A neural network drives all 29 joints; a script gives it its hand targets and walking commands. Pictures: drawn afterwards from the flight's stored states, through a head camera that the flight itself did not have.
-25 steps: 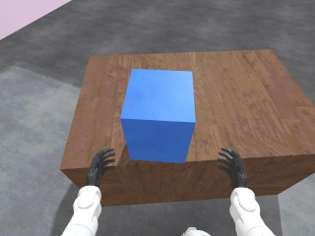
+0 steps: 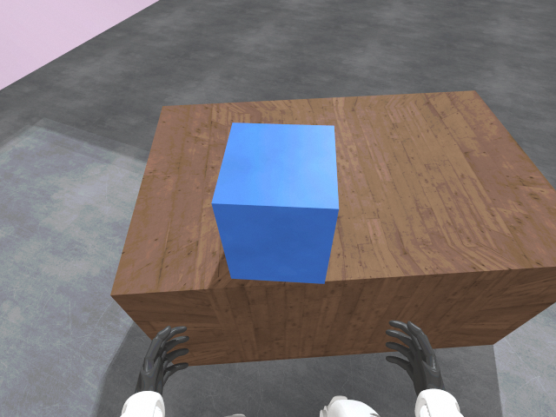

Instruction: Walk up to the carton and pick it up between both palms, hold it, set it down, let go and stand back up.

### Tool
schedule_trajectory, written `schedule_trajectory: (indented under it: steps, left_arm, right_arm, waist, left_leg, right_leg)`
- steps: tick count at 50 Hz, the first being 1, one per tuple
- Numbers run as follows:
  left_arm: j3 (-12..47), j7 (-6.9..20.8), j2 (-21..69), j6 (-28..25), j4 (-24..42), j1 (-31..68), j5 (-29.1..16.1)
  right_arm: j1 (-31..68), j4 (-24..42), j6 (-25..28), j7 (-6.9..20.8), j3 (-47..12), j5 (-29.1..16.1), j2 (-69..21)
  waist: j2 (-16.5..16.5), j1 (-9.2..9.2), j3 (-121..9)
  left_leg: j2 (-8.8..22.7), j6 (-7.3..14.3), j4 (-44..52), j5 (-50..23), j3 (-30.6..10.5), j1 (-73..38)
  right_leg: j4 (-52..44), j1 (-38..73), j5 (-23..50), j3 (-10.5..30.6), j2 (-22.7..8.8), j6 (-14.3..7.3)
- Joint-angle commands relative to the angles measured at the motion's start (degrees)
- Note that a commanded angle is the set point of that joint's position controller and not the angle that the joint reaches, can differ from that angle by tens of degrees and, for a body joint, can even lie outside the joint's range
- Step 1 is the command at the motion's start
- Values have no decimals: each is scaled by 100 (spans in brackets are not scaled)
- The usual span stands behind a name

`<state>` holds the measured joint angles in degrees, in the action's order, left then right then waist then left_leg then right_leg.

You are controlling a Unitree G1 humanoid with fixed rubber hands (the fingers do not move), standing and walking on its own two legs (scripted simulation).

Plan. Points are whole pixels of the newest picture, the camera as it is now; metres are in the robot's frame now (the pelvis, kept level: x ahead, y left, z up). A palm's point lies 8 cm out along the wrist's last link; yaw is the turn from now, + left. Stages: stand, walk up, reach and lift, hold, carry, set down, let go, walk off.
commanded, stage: set down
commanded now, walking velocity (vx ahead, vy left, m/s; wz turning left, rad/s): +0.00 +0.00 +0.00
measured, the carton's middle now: (280, 206) +0.52 +0.02 -0.06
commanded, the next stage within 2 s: let go in 1.08 s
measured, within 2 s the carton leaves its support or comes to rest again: neither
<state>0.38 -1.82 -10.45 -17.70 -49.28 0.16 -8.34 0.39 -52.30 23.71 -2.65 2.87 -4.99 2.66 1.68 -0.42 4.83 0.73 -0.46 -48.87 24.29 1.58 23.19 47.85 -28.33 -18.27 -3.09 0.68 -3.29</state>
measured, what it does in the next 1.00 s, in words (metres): stands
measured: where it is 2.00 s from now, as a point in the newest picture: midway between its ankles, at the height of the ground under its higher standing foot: outside the picture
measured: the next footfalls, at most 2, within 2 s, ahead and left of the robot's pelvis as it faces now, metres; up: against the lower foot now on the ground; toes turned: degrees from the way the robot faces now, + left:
none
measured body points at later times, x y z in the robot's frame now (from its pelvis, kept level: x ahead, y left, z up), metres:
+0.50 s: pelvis +0.03 -0.02 +0.02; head +0.04 +0.01 +0.47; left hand +0.22 +0.22 -0.07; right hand +0.22 -0.22 -0.05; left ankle +0.02 +0.12 -0.70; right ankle +0.08 -0.09 -0.70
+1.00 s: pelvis +0.05 +0.00 +0.04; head +0.06 +0.03 +0.49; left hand +0.21 +0.24 -0.07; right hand +0.21 -0.22 -0.05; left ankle +0.02 +0.12 -0.70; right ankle +0.08 -0.09 -0.70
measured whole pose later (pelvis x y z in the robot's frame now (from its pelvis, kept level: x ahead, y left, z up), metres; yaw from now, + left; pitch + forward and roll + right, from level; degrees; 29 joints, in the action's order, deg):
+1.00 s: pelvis +0.05 +0.00 +0.04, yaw -1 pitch -4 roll +0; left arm 0.3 -1.7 -13.4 7.4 -30.9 -9.4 -1.6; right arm -8.4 -43.6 11.6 1.2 2.5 0.1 8.5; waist 3.3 2.5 6.3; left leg 1.2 -0.6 -28.5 18.3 2.4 6.2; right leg 28.8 -12.1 -12.9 -2.0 2.0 -2.8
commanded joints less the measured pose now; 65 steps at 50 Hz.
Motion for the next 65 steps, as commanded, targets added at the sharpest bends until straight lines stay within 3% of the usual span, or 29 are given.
schedule_trajectory:
  steps: [1,3,4,5,6,7,8,9,10,11,12,13,14,15,16,17,18,19,20,21,22,23,24,25,26,27,28,31,65]
  left_arm:
    - [-256,-59,-858,128,1296,1011,-28]
    - [-237,-2,-675,451,810,272,242]
    - [-384,-58,-1057,268,2002,736,0]
    - [-265,-12,-786,608,861,331,220]
    - [-362,-60,-1023,394,2291,528,14]
    - [-256,38,-817,837,779,324,293]
    - [-368,-58,-1062,470,2827,412,-23]
    - [-234,70,-859,1022,690,263,393]
    - [-366,-71,-1219,501,3429,672,-83]
    - [-171,112,-708,1257,380,-176,578]
    - [-411,-74,-1237,489,4200,398,-39]
    - [-164,86,-863,1264,652,95,549]
    - [-327,89,-1033,996,2793,-117,322]
    - [-241,226,-901,1464,1118,-252,599]
    - [-392,66,-1133,927,3699,44,180]
    - [-182,205,-879,1599,861,-27,625]
    - [-344,26,-1154,960,3996,137,157]
    - [-141,177,-870,1719,763,-10,710]
    - [-385,-6,-1215,1038,4138,250,167]
    - [-166,163,-871,1770,889,10,714]
    - [-410,116,-1022,1378,3349,-224,446]
    - [-244,267,-816,1960,1134,-319,815]
    - [-436,112,-1023,1396,3880,-302,400]
    - [-281,238,-891,1924,1437,-71,756]
    - [-412,172,-1018,1727,3017,-154,595]
    - [-303,202,-974,2029,2016,-99,711]
    - [-402,108,-1062,1834,3170,-54,550]
    - [-340,141,-1014,2125,2075,-66,720]
    - [32,-64,-704,2403,2814,-652,727]
  right_arm:
    - [996,1175,-18,-21,175,82,643]
    - [256,643,-182,-6,-30,231,577]
    - [728,1735,-45,-4,182,61,686]
    - [373,626,-255,-3,-18,179,709]
    - [507,1886,-84,27,127,-2,687]
    - [407,573,-376,15,-83,255,775]
    - [342,2311,-80,56,100,-73,703]
    - [371,452,-466,27,-182,294,788]
    - [513,2829,-95,70,109,-145,720]
    - [-45,42,-618,65,-319,303,819]
    - [315,3321,-68,126,103,-229,753]
    - [207,273,-619,82,-253,258,965]
    - [-242,1978,-407,119,-147,61,637]
    - [-172,521,-714,100,-231,330,876]
    - [-53,2751,-322,143,-57,-166,834]
    - [24,315,-790,104,-281,300,946]
    - [-24,3076,-318,148,-11,-114,758]
    - [186,202,-853,140,-222,393,1040]
    - [82,3259,-369,171,35,-49,779]
    - [146,399,-884,150,-193,419,1008]
    - [-431,2486,-573,170,-83,151,726]
    - [-236,439,-956,143,-210,501,996]
    - [-441,2871,-525,175,-19,27,878]
    - [11,715,-901,140,-133,455,1058]
    - [-288,2131,-743,155,-37,328,892]
    - [-55,1188,-919,158,-16,464,1083]
    - [-57,2254,-760,173,35,298,1020]
    - [-48,1328,-948,197,77,613,1074]
    - [-751,1715,-1060,428,174,430,1387]
  waist:
    - [-66,107,-1148]
    - [-39,39,-801]
    - [-21,171,-1412]
    - [-151,15,-900]
    - [26,195,-1468]
    - [-159,-4,-760]
    - [62,236,-1650]
    - [-167,-28,-608]
    - [57,300,-1828]
    - [-239,-86,-316]
    - [25,395,-2076]
    - [-364,-83,-486]
    - [-72,190,-1138]
    - [-335,-1,-227]
    - [-100,342,-1499]
    - [-396,-88,-145]
    - [1,367,-1573]
    - [-472,-61,-98]
    - [24,414,-1607]
    - [-365,-42,-125]
    - [36,306,-1008]
    - [-288,8,132]
    - [-21,390,-1178]
    - [-323,33,-192]
    - [-77,282,-818]
    - [-272,190,-389]
    - [-80,351,-992]
    - [-202,201,-548]
    - [-362,176,-592]
  left_leg:
    - [69,35,1409,198,-49,1216]
    - [67,11,1458,-3,-23,943]
    - [36,0,1406,-292,54,876]
    - [31,-3,1457,-149,144,836]
    - [25,-13,1403,-508,64,764]
    - [-33,-42,1504,-225,195,796]
    - [-5,-43,1410,-794,114,634]
    - [-86,-41,1479,-299,282,741]
    - [-33,-67,1353,-938,158,588]
    - [-120,-69,1495,-375,289,538]
    - [-28,-126,1362,-1289,119,351]
    - [-139,-80,1494,-466,314,555]
    - [-11,-91,1567,-969,139,342]
    - [-75,-71,1696,-507,227,381]
    - [3,-94,1631,-1243,147,199]
    - [-113,-69,1727,-499,267,396]
    - [13,-99,1694,-1341,132,57]
    - [-133,-95,1815,-596,306,130]
    - [2,-88,1703,-1348,157,22]
    - [-147,-58,1828,-583,311,187]
    - [-2,-73,1837,-1238,160,-126]
    - [-100,-79,1981,-686,294,-60]
    - [16,-69,1960,-1516,169,-359]
    - [-116,-73,1986,-849,343,-133]
    - [5,-65,2029,-1253,226,-367]
    - [-46,-52,2143,-1001,298,-328]
    - [-15,-46,2111,-1325,297,-399]
    - [-21,-14,2205,-990,392,-283]
    - [79,-167,2780,-2365,170,-1418]
  right_leg:
    - [-1180,2036,-571,921,-222,-74]
    - [-1333,2126,-404,974,-252,-107]
    - [-1282,2238,-198,917,-219,-37]
    - [-1427,2198,-275,990,-291,-66]
    - [-1309,2364,34,880,-226,-16]
    - [-1531,2187,-162,954,-270,-40]
    - [-1346,2494,282,862,-222,16]
    - [-1663,2173,-115,1018,-329,-4]
    - [-1379,2541,317,903,-259,68]
    - [-1782,2180,-35,1113,-372,-27]
    - [-1409,2654,647,895,-251,112]
    - [-1785,2125,232,1096,-383,31]
    - [-1578,2621,593,855,-283,123]
    - [-1801,2359,354,946,-329,85]
    - [-1597,2797,810,830,-289,194]
    - [-1933,2249,349,999,-366,72]
    - [-1666,2731,832,787,-279,189]
    - [-2056,2082,375,974,-392,84]
    - [-1712,2700,908,749,-271,215]
    - [-2089,2127,458,992,-425,93]
    - [-1897,2719,860,827,-358,186]
    - [-2181,2270,506,939,-431,127]
    - [-1965,2800,1035,734,-340,212]
    - [-2202,2275,632,858,-411,177]
    - [-2054,2622,807,697,-340,242]
    - [-2178,2385,706,741,-351,176]
    - [-2081,2653,994,669,-331,229]
    - [-2150,2537,871,695,-332,188]
    - [-2708,2616,1658,340,5,55]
